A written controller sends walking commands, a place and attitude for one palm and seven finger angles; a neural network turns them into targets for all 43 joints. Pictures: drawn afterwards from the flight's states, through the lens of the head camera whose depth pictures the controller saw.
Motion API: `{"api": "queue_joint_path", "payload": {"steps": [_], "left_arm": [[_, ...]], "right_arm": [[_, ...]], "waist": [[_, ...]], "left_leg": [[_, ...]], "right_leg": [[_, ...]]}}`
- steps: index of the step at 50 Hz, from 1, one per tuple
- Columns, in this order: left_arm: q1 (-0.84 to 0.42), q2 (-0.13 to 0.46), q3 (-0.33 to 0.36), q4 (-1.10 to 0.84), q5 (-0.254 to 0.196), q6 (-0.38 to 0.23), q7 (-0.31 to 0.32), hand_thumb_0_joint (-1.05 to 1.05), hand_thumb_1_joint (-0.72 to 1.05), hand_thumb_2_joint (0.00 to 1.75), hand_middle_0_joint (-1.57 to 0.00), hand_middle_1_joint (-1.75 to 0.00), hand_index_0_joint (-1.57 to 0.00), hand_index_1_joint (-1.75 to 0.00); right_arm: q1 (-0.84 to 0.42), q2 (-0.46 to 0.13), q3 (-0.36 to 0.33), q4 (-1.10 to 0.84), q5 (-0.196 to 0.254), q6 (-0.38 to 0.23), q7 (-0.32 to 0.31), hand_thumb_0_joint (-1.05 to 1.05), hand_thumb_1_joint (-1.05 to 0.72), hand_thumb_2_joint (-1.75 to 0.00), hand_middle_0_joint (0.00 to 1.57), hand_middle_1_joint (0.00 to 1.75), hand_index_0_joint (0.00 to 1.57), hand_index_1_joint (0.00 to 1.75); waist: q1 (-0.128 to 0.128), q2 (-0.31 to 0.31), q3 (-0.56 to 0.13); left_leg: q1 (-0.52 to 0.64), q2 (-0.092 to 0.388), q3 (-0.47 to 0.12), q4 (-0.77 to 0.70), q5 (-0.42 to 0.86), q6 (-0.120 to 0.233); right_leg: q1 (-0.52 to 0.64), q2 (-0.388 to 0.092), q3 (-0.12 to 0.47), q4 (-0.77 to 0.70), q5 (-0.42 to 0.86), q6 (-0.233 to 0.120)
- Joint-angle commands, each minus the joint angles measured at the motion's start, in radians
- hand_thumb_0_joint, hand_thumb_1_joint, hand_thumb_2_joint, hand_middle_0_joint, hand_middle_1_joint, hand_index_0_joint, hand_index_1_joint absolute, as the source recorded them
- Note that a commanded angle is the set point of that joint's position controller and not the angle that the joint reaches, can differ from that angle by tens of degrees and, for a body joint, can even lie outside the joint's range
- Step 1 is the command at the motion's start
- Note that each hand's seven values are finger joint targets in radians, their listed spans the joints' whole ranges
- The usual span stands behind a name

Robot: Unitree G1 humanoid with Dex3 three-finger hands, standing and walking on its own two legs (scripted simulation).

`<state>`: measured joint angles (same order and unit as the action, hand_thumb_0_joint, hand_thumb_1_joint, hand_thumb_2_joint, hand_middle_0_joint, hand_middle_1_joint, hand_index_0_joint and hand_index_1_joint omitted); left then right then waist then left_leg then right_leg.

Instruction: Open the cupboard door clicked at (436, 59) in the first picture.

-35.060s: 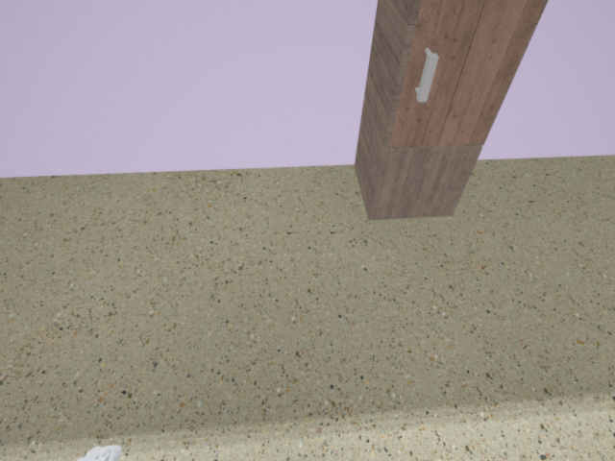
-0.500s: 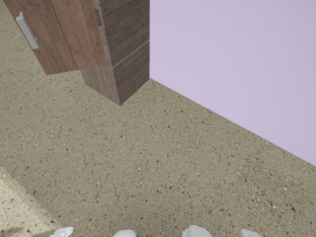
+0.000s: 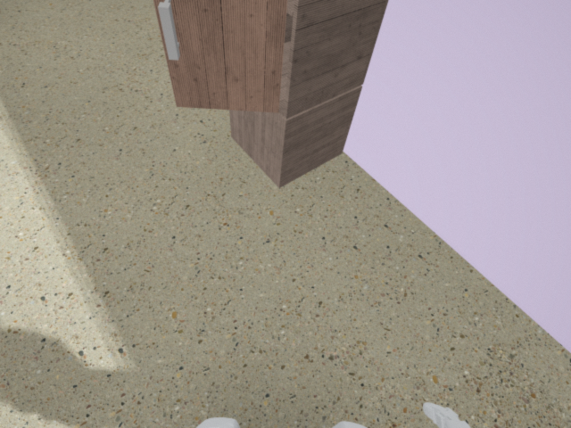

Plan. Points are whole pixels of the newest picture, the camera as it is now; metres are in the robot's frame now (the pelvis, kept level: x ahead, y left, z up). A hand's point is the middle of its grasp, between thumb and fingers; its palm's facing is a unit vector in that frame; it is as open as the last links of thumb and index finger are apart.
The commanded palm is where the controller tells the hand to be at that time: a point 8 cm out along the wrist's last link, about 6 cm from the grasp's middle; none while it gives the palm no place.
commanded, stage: take the last steps up to it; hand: left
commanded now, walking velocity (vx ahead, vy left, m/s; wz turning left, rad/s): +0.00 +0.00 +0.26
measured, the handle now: (171, 28) +1.04 +0.40 -0.05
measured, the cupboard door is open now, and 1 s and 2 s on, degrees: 53 53 53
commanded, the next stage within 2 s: come to a stop and stand still in 1.52 s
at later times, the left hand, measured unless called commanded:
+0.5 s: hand out of the picture +0.03 +0.17 -0.15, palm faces +0.18 -0.96 -0.20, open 7.4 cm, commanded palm none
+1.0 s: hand (144, 307) +0.30 +0.26 -0.14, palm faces +0.13 -0.97 -0.21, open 7.4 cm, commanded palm none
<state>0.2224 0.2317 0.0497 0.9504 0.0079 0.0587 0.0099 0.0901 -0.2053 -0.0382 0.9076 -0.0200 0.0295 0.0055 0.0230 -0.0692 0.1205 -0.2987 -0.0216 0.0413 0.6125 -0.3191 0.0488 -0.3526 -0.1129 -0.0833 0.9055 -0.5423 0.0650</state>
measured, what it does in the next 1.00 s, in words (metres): walks ahead: right foot, then left foot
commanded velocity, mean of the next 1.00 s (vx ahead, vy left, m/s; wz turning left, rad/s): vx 0.29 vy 0.06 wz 0.08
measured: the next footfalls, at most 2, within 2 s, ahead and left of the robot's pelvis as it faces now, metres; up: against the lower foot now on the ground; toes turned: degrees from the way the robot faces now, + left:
right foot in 0.28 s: +0.04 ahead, -0.14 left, +0.00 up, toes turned -1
left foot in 0.64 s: +0.20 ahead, +0.18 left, +0.00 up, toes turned +15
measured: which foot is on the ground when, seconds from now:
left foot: down 0.00-0.28, up 0.30-0.62, down 0.64-1.00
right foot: up 0.00-0.26, down 0.28-0.64, up 0.66-1.00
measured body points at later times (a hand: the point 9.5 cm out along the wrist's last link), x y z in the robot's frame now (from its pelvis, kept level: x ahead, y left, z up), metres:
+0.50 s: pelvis +0.06 +0.00 +0.02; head +0.08 -0.01 +0.47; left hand +0.02 +0.23 -0.13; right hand +0.13 -0.25 -0.13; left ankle +0.08 +0.15 -0.66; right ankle +0.00 -0.14 -0.73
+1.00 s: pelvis +0.22 +0.07 +0.01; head +0.24 +0.05 +0.46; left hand +0.29 +0.31 -0.13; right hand +0.23 -0.16 -0.16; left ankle +0.16 +0.17 -0.73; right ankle +0.29 -0.02 -0.72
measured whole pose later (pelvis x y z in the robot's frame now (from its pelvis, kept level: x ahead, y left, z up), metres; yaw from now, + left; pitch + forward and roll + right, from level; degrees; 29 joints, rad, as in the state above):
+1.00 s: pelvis +0.22 +0.07 +0.01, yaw +7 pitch -1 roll +3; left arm 0.14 0.18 0.06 0.98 0.02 -0.02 -0.03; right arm 0.32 -0.17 -0.04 1.08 -0.03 -0.03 0.00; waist -0.01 -0.01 0.05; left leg -0.12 0.00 0.16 0.45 -0.31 0.01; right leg -0.39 -0.08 -0.11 0.64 -0.25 0.00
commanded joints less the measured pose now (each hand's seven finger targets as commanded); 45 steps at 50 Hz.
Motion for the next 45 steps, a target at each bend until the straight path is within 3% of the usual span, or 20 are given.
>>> {"api": "queue_joint_path", "payload": {"steps": [1, 4, 9, 12, 13, 14, 15, 16, 18, 20, 23, 27, 29, 30, 31, 32, 33, 35, 38, 45], "left_arm": [[-0.031, 0.082, 0.022, -0.076, 0.001, -0.027, 0.005, 0.00, 0.90, 0.90, -0.20, -0.30, -0.20, -0.30], [-0.028, 0.060, 0.017, -0.059, 0.002, -0.028, 0.000, 0.00, 0.90, 0.90, -0.20, -0.30, -0.20, -0.30], [-0.050, 0.045, 0.017, -0.064, 0.013, -0.046, -0.022, 0.00, 0.90, 0.90, -0.20, -0.30, -0.20, -0.30], [0.077, 0.072, 0.032, -0.022, 0.016, -0.068, -0.027, 0.00, 0.90, 0.90, -0.20, -0.30, -0.20, -0.30], [0.144, 0.126, 0.048, -0.006, 0.025, -0.079, -0.018, 0.00, 0.90, 0.90, -0.20, -0.30, -0.20, -0.30], [0.211, 0.220, 0.066, -0.001, 0.029, -0.082, -0.009, 0.00, 0.90, 0.90, -0.20, -0.30, -0.20, -0.30], [0.218, 0.220, 0.061, -0.003, 0.016, -0.087, -0.005, 0.00, 0.90, 0.90, -0.20, -0.30, -0.20, -0.30], [0.163, 0.185, 0.053, -0.005, 0.018, -0.097, 0.001, 0.00, 0.90, 0.90, -0.20, -0.30, -0.20, -0.30], [0.077, 0.116, 0.036, -0.020, 0.016, -0.109, 0.003, 0.00, 0.90, 0.90, -0.20, -0.30, -0.20, -0.30], [0.085, 0.099, 0.031, -0.009, 0.013, -0.124, -0.001, 0.00, 0.90, 0.90, -0.20, -0.30, -0.20, -0.30], [0.147, 0.117, 0.033, 0.037, 0.019, -0.134, 0.000, 0.00, 0.90, 0.90, -0.20, -0.30, -0.20, -0.30], [0.186, 0.130, 0.034, 0.087, 0.024, -0.128, -0.003, 0.00, 0.90, 0.90, -0.20, -0.30, -0.20, -0.30], [0.166, 0.128, 0.036, 0.093, 0.019, -0.119, -0.003, 0.00, 0.90, 0.90, -0.20, -0.30, -0.20, -0.30], [0.145, 0.123, 0.037, 0.089, 0.016, -0.115, -0.005, 0.00, 0.90, 0.90, -0.20, -0.30, -0.20, -0.30], [0.155, 0.085, 0.027, 0.081, 0.014, -0.111, -0.010, 0.00, 0.90, 0.90, -0.20, -0.30, -0.20, -0.30], [0.156, 0.018, 0.014, 0.049, 0.004, -0.107, -0.016, 0.00, 0.90, 0.90, -0.20, -0.30, -0.20, -0.30], [0.061, 0.009, 0.009, -0.003, 0.006, -0.109, -0.014, 0.00, 0.90, 0.90, -0.20, -0.30, -0.20, -0.30], [0.006, 0.002, 0.010, 0.001, 0.007, -0.105, -0.012, 0.00, 0.90, 0.90, -0.20, -0.30, -0.20, -0.30], [0.063, -0.008, 0.014, 0.044, 0.018, -0.086, -0.028, 0.00, 0.90, 0.90, -0.20, -0.30, -0.20, -0.30], [-0.020, -0.020, 0.012, 0.004, 0.017, -0.079, -0.037, 0.00, 0.90, 0.90, -0.20, -0.30, -0.20, -0.30]], "right_arm": [[0.093, -0.194, -0.038, -0.024, -0.004, -0.024, -0.041, 0.00, -0.90, -0.90, 0.20, 0.30, 0.20, 0.30], [0.103, -0.179, -0.033, -0.012, -0.004, -0.029, -0.039, 0.00, -0.90, -0.90, 0.20, 0.30, 0.20, 0.30], [0.122, -0.185, -0.041, 0.012, -0.011, -0.027, -0.025, 0.00, -0.90, -0.90, 0.20, 0.30, 0.20, 0.30], [0.085, -0.167, -0.042, 0.010, 0.002, -0.029, -0.018, 0.00, -0.90, -0.90, 0.20, 0.30, 0.20, 0.30], [0.081, -0.110, -0.034, -0.003, 0.009, -0.033, -0.012, 0.00, -0.90, -0.90, 0.20, 0.30, 0.20, 0.30], [0.029, -0.075, -0.024, -0.051, 0.008, -0.037, -0.003, 0.00, -0.90, -0.90, 0.20, 0.30, 0.20, 0.30], [-0.026, -0.134, -0.035, -0.071, -0.009, -0.033, 0.007, 0.00, -0.90, -0.90, 0.20, 0.30, 0.20, 0.30], [-0.031, -0.125, -0.044, -0.057, -0.009, -0.028, 0.011, 0.00, -0.90, -0.90, 0.20, 0.30, 0.20, 0.30], [0.011, -0.111, -0.046, -0.022, -0.008, -0.019, 0.025, 0.00, -0.90, -0.90, 0.20, 0.30, 0.20, 0.30], [0.047, -0.074, -0.038, 0.001, -0.005, -0.016, 0.035, 0.00, -0.90, -0.90, 0.20, 0.30, 0.20, 0.30], [0.022, -0.037, -0.031, 0.002, 0.001, -0.024, 0.044, 0.00, -0.90, -0.90, 0.20, 0.30, 0.20, 0.30], [-0.007, -0.015, -0.019, -0.008, 0.003, -0.047, 0.050, 0.00, -0.90, -0.90, 0.20, 0.30, 0.20, 0.30], [0.068, -0.032, -0.019, 0.017, -0.001, -0.056, 0.043, 0.00, -0.90, -0.90, 0.20, 0.30, 0.20, 0.30], [0.169, -0.060, -0.026, 0.050, -0.005, -0.065, 0.034, 0.00, -0.90, -0.90, 0.20, 0.30, 0.20, 0.30], [0.311, -0.133, -0.044, 0.092, -0.011, -0.072, 0.020, 0.00, -0.90, -0.90, 0.20, 0.30, 0.20, 0.30], [0.451, -0.253, -0.077, 0.121, -0.021, -0.077, 0.002, 0.00, -0.90, -0.90, 0.20, 0.30, 0.20, 0.30], [0.511, -0.280, -0.077, 0.135, -0.017, -0.068, -0.018, 0.00, -0.90, -0.90, 0.20, 0.30, 0.20, 0.30], [0.337, -0.203, -0.056, 0.097, -0.012, -0.073, -0.025, 0.00, -0.90, -0.90, 0.20, 0.30, 0.20, 0.30], [0.228, -0.109, -0.027, 0.081, -0.013, -0.092, -0.029, 0.00, -0.90, -0.90, 0.20, 0.30, 0.20, 0.30], [0.227, -0.114, -0.031, 0.111, -0.012, -0.093, -0.020, 0.00, -0.90, -0.90, 0.20, 0.30, 0.20, 0.30]], "waist": [[-0.044, 0.232, -0.205], [-0.036, 0.209, -0.207], [-0.037, 0.233, -0.128], [0.034, 0.153, -0.110], [0.068, -0.027, -0.109], [0.112, -0.269, -0.065], [0.107, -0.157, -0.020], [0.065, -0.160, 0.016], [0.010, -0.128, 0.042], [-0.005, -0.119, 0.005], [0.013, -0.066, -0.019], [0.034, -0.127, -0.037], [-0.010, -0.128, -0.045], [-0.063, -0.073, -0.081], [-0.117, 0.092, -0.170], [-0.162, 0.348, -0.253], [-0.180, 0.294, -0.230], [-0.113, 0.298, -0.146], [-0.035, 0.215, -0.089], [-0.020, 0.142, -0.059]], "left_leg": [[0.243, 0.290, -0.250, -0.206, 0.779, 0.146], [0.225, 0.263, -0.210, -0.230, 0.684, 0.129], [0.103, 0.228, -0.277, -0.307, 0.091, 0.125], [-0.110, 0.142, -0.234, -0.197, -0.142, 0.065], [-0.293, 0.047, -0.132, -0.004, -0.221, 0.010], [-0.455, -0.040, -0.021, 0.265, -0.307, -0.045], [-0.465, 0.022, -0.100, 0.430, -0.250, -0.044], [-0.467, 0.051, -0.128, 0.505, -0.157, -0.047], [-0.420, 0.101, -0.105, 0.523, -0.010, -0.066], [-0.355, 0.097, -0.048, 0.454, 0.066, -0.086], [-0.303, 0.090, 0.015, 0.265, 0.065, -0.091], [-0.174, 0.053, 0.078, 0.056, 0.048, -0.070], [-0.016, 0.024, 0.112, -0.046, 0.084, -0.056], [0.142, 0.007, 0.128, -0.112, 0.099, -0.048], [0.368, 0.087, 0.033, -0.131, 0.066, -0.013], [0.510, 0.349, -0.360, -0.223, 0.030, 0.092], [0.471, 0.442, -0.484, -0.335, 0.041, 0.163], [0.249, 0.416, -0.403, -0.384, -0.133, 0.163], [0.065, 0.347, -0.218, -0.428, -0.050, 0.111], [0.048, 0.309, -0.085, -0.438, 0.015, 0.126]], "right_leg": [[-0.144, 0.018, 0.089, 0.164, 0.050, 0.005], [-0.092, 0.034, 0.067, 0.075, 0.087, 0.002], [0.015, 0.082, -0.001, -0.160, 0.067, -0.024], [0.315, 0.087, -0.002, -0.448, 0.198, -0.039], [0.467, -0.072, 0.185, -0.589, 0.032, -0.088], [0.478, -0.347, 0.554, -0.757, -0.107, -0.200], [0.352, -0.398, 0.597, -0.805, -0.167, -0.255], [0.288, -0.349, 0.572, -0.798, -0.145, -0.241], [0.218, -0.281, 0.326, -0.786, 0.024, -0.193], [0.226, -0.219, 0.159, -0.763, 0.245, -0.157], [0.280, -0.219, 0.081, -0.727, 0.406, -0.161], [0.286, -0.210, 0.035, -0.659, 0.476, -0.147], [0.220, -0.186, 0.002, -0.595, 0.467, -0.128], [0.154, -0.159, -0.032, -0.482, 0.490, -0.112], [0.040, -0.107, -0.082, -0.240, 0.462, -0.082], [-0.190, 0.036, -0.131, 0.060, 0.052, -0.032], [-0.285, 0.059, -0.025, 0.253, -0.070, -0.060], [-0.331, -0.013, 0.060, 0.390, 0.055, -0.081], [-0.210, -0.042, 0.058, 0.258, 0.167, -0.070], [-0.037, 0.006, -0.002, -0.162, 0.276, -0.058]]}}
